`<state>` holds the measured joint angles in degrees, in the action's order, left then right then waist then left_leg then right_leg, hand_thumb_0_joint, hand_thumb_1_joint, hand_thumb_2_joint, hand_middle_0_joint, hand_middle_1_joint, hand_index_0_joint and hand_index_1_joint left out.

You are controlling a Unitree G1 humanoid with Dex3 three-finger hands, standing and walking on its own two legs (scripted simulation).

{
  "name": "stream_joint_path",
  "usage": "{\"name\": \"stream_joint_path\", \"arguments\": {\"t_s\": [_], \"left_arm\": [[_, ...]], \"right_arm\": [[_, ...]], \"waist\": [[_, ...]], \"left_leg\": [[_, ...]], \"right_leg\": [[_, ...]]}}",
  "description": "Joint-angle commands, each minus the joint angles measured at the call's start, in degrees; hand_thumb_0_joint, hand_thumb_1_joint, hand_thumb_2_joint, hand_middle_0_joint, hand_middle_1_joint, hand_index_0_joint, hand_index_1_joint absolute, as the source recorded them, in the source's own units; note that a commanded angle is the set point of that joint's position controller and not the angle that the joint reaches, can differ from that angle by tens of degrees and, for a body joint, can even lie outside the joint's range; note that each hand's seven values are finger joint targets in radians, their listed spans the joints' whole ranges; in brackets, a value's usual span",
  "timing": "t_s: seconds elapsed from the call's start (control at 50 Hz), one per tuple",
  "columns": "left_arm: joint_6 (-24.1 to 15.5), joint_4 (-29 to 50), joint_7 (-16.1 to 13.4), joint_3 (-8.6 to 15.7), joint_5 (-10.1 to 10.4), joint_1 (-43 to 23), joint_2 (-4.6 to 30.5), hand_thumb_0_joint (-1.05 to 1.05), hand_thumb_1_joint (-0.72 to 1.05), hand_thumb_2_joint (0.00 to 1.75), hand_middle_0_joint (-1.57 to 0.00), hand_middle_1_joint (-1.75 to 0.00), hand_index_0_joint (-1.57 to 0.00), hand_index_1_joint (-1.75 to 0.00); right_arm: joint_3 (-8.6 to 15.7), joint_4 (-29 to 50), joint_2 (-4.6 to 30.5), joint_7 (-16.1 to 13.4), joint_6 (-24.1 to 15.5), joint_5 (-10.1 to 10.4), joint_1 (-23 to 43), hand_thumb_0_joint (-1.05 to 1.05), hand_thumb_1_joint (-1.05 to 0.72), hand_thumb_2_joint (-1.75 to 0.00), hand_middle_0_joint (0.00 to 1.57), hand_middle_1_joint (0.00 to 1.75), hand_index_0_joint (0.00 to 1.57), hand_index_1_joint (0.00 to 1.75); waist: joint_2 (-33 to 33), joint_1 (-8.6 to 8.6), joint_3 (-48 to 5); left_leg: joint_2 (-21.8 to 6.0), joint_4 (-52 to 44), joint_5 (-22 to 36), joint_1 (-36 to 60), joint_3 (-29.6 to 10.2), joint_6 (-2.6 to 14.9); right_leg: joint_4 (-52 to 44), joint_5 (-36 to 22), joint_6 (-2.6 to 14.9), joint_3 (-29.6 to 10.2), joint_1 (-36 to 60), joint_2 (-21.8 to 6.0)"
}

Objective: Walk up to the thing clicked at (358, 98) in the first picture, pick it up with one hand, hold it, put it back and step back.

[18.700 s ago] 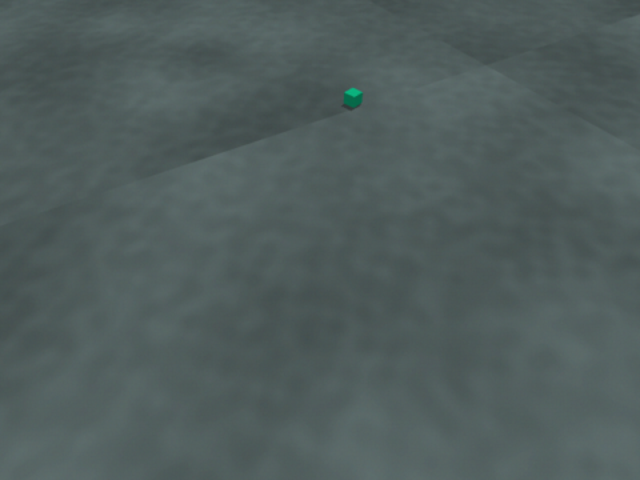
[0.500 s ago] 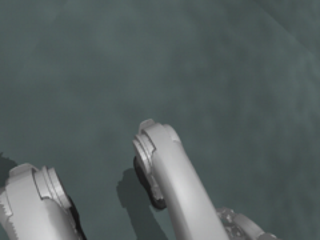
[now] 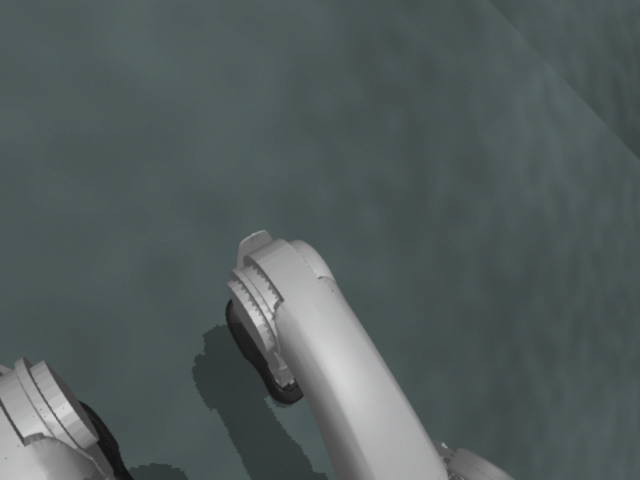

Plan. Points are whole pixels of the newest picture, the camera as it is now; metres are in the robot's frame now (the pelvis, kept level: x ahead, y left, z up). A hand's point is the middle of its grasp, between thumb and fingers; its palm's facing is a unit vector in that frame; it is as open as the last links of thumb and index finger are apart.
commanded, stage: rest palm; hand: left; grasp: from above
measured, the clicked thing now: out of the picture +0.45 +0.35 -0.29
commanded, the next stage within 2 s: close in 0.68 s
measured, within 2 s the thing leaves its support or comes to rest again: neither
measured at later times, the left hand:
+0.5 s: hand out of the picture +0.45 +0.33 -0.26, palm faces -0.05 -0.46 -0.88, open 14.2 cm
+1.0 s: hand out of the picture +0.45 +0.33 -0.27, palm faces -0.02 -0.46 -0.89, open 13.3 cm
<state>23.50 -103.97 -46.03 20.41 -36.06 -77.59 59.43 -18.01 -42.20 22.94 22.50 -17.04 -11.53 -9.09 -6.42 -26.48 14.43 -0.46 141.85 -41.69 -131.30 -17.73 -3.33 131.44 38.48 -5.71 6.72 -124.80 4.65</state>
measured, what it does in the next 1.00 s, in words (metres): stands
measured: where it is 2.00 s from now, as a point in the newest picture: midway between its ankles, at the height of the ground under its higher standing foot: (199, 421)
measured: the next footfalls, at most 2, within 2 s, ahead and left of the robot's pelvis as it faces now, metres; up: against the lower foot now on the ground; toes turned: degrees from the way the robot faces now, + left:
none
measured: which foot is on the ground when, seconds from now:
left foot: down 0.00-1.00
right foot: down 0.00-1.00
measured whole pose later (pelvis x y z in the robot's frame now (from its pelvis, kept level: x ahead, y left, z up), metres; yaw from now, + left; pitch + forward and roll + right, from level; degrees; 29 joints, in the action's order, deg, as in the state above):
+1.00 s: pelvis +0.00 +0.00 -0.01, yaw -2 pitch +27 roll -17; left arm 22.6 -103.4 -46.5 19.2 -30.5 -77.0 63.3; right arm -21.4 -37.7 25.1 24.0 -16.9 -10.5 -7.2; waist -8.9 -27.1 17.1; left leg -0.3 144.5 -42.5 -131.4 -19.8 -3.1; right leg 132.4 38.4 -5.8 9.0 -123.8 3.3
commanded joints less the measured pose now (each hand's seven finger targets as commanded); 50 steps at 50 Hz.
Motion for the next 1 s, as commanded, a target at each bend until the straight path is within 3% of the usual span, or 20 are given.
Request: {"name": "stream_joint_path", "arguments": {"t_s": [0.0,0.04,0.2,0.28,0.32,0.34,0.44,0.5,0.58,0.66,0.74,0.82,0.88,0.9,0.98], "left_arm": [[0.07,4.88,-1.63,-2.86,-0.47,-12.80,9.59,0.00,-0.56,1.01,-0.09,-0.97,-0.06,-1.00],[-0.25,6.14,-1.31,-2.48,-0.66,-12.92,11.37,0.00,-0.56,1.01,-0.09,-0.98,-0.06,-1.01],[-0.48,4.85,-2.10,-3.55,-1.05,-12.09,9.65,0.00,-0.55,1.02,-0.09,-0.99,-0.06,-1.02],[-1.05,4.87,-2.89,-3.58,-0.33,-12.60,9.34,0.00,-0.55,1.02,-0.09,-0.99,-0.06,-1.02],[-0.97,5.66,-3.17,-3.84,1.35,-12.77,8.31,0.00,-0.55,1.01,-0.09,-0.99,-0.06,-1.02],[-1.03,4.83,-3.26,-3.92,0.45,-11.69,8.95,0.00,-0.56,1.05,-0.10,-0.99,-0.06,-1.03],[-1.38,5.76,-3.84,-3.38,2.14,-12.99,9.54,0.00,-0.56,1.02,-0.09,-0.99,-0.06,-1.02],[-1.33,4.55,-4.25,-3.34,0.99,-12.14,10.52,0.00,-0.55,1.03,-0.09,-1.00,-0.06,-1.03],[-1.56,6.07,-4.86,-3.11,3.16,-12.61,10.41,0.00,-0.53,1.07,-0.11,-1.03,-0.08,-1.06],[-1.56,5.39,-5.09,-3.05,4.43,-11.86,10.68,0.00,-0.55,1.02,-0.09,-1.00,-0.06,-1.03],[-1.70,5.09,-4.43,-2.40,3.69,-11.38,13.14,0.00,-0.52,1.10,-0.11,-1.05,-0.07,-1.09],[-1.68,5.75,-4.00,-2.06,5.74,-12.12,12.71,0.00,-0.44,1.08,-0.15,-1.02,-0.12,-1.06],[-1.40,5.93,-2.88,-2.52,5.84,-11.56,12.76,0.00,-0.41,1.04,-0.17,-0.99,-0.14,-1.03],[-1.32,5.74,-2.58,-2.96,4.45,-11.29,13.60,0.00,-0.40,1.04,-0.18,-0.98,-0.15,-1.02],[-1.00,6.45,-1.74,-3.45,3.06,-11.14,14.04,0.00,-0.40,1.02,-0.18,-0.97,-0.15,-1.01]], "right_arm": [[4.44,-2.99,19.28,0.02,0.79,0.37,-14.82,0.00,-0.91,-0.91,0.20,0.30,0.20,0.30],[4.49,-2.67,19.56,-0.09,0.70,0.46,-14.16,0.00,-0.91,-0.91,0.20,0.30,0.20,0.30],[4.03,-2.43,19.23,0.07,0.79,0.27,-14.08,0.00,-0.91,-0.91,0.20,0.30,0.20,0.30],[3.83,-2.27,19.69,0.24,0.36,-0.04,-13.36,0.00,-0.91,-0.91,0.20,0.30,0.20,0.30],[3.77,-1.51,19.99,0.42,0.27,-0.17,-12.69,0.00,-0.91,-0.91,0.20,0.30,0.20,0.30],[3.61,-1.82,20.23,0.48,0.32,-0.19,-13.15,0.00,-0.91,-0.91,0.20,0.30,0.20,0.30],[3.50,-0.89,20.71,0.95,0.32,-0.02,-12.14,0.00,-0.91,-0.91,0.20,0.30,0.20,0.30],[3.03,-1.03,20.75,1.13,0.56,-0.19,-12.29,0.00,-0.91,-0.91,0.20,0.30,0.20,0.30],[2.82,0.60,21.68,1.66,0.76,-0.21,-12.42,0.00,-0.91,-0.91,0.20,0.30,0.20,0.30],[2.73,1.22,22.60,1.88,0.98,-0.22,-11.66,0.00,-0.91,-0.91,0.20,0.30,0.20,0.30],[2.12,0.71,22.79,1.83,1.00,-0.11,-12.20,0.00,-0.91,-0.91,0.20,0.30,0.20,0.30],[1.73,1.58,22.76,1.81,0.75,0.31,-11.68,0.00,-0.90,-0.90,0.20,0.30,0.20,0.30],[1.91,1.87,23.22,1.56,0.70,0.75,-11.62,0.00,-0.90,-0.90,0.20,0.30,0.20,0.30],[1.78,0.89,23.20,1.46,0.81,0.62,-12.45,0.00,-0.90,-0.90,0.20,0.30,0.20,0.30],[1.62,0.98,22.86,1.23,0.88,1.04,-12.60,0.00,-0.90,-0.90,0.20,0.30,0.20,0.30]], "waist": [[30.26,-4.47,-39.25],[30.20,-4.19,-38.62],[31.27,-4.41,-36.97],[31.22,-5.32,-35.51],[31.45,-5.42,-34.89],[31.02,-5.37,-35.19],[32.20,-5.27,-33.19],[32.19,-5.48,-33.26],[32.54,-5.79,-34.24],[32.19,-6.10,-33.49],[30.42,-6.04,-34.93],[31.18,-5.86,-34.30],[30.65,-6.30,-34.74],[30.52,-6.50,-35.25],[30.27,-6.08,-35.17]], "left_leg": [[-3.01,-13.39,14.65,27.99,7.68,3.08],[-2.84,-13.67,12.47,26.79,7.76,3.22],[-3.21,-14.45,12.11,28.20,6.51,2.81],[-3.27,-14.77,11.67,29.58,5.49,2.62],[-3.11,-14.40,12.44,30.63,5.41,2.59],[-3.18,-14.30,12.12,29.34,5.80,2.83],[-3.13,-14.71,12.35,31.61,4.38,2.42],[-3.19,-14.57,12.15,30.31,4.83,2.49],[-3.11,-13.71,15.29,32.04,4.51,2.51],[-3.03,-12.90,14.38,31.34,4.68,2.70],[-3.03,-12.18,14.59,28.73,5.63,2.91],[-2.94,-11.56,14.65,29.98,5.17,2.74],[-2.88,-11.36,13.59,29.30,5.42,2.93],[-2.71,-11.51,13.22,28.06,6.15,3.00],[-2.95,-11.84,13.64,27.50,5.91,2.87]], "right_leg": [[-11.39,-19.15,5.37,9.66,23.63,0.24],[-11.81,-17.43,5.37,9.54,23.45,0.52],[-11.73,-17.32,6.02,10.19,21.83,0.47],[-11.19,-17.28,5.85,10.73,20.92,0.10],[-10.68,-17.55,5.68,10.83,20.64,-0.39],[-11.50,-17.89,5.68,10.63,21.72,0.23],[-9.50,-17.36,5.65,11.39,20.04,-0.95],[-9.90,-17.98,5.78,11.19,21.19,-0.64],[-8.90,-20.16,5.55,11.36,22.80,-0.90],[-8.83,-19.63,5.33,11.43,22.41,-1.03],[-10.21,-20.82,5.13,11.02,24.24,-0.55],[-8.95,-20.05,4.99,11.42,23.33,-0.97],[-9.59,-19.25,4.91,11.36,23.20,-0.65],[-10.44,-19.43,4.97,10.98,24.10,-0.26],[-10.53,-19.76,5.01,11.02,23.86,-0.19]]}}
